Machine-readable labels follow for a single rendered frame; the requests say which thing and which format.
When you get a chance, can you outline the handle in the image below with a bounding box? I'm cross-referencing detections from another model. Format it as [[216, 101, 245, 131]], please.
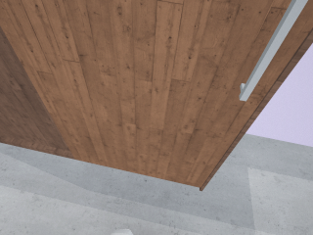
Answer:
[[239, 0, 308, 101]]

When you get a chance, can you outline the wardrobe door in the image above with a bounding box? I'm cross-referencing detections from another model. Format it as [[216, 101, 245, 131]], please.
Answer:
[[0, 0, 313, 188], [0, 26, 70, 151]]

